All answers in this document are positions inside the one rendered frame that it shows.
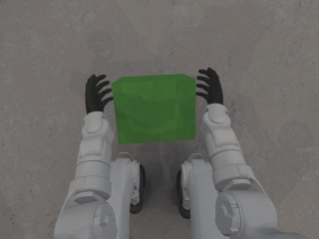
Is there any left robot shin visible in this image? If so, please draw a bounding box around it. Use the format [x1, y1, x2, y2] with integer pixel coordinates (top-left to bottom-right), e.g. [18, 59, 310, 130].
[111, 152, 140, 204]

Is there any left robot thigh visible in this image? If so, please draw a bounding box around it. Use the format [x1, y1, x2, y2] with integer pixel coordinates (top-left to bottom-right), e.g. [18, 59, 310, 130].
[105, 157, 140, 239]

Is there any left robot upper arm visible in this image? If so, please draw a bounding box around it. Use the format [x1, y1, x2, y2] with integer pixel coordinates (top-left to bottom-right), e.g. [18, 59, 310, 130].
[55, 200, 118, 239]

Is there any right robot upper arm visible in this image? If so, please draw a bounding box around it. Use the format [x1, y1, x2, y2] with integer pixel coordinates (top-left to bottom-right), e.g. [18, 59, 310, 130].
[214, 189, 310, 239]

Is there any left robot forearm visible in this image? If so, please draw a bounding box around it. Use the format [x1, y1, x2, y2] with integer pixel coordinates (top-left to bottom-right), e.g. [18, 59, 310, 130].
[54, 111, 115, 239]

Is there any right robot forearm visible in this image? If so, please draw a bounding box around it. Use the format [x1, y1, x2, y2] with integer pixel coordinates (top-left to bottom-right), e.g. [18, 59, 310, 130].
[200, 103, 278, 224]

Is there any carton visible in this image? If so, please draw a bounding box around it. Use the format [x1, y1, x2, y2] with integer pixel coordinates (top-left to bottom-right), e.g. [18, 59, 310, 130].
[112, 74, 196, 144]

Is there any robot left hand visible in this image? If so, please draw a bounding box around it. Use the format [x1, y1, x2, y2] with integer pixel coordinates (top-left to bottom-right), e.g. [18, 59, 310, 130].
[85, 74, 114, 114]

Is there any robot right hand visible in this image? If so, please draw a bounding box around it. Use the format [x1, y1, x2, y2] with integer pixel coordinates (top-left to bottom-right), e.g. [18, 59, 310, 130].
[195, 67, 223, 105]

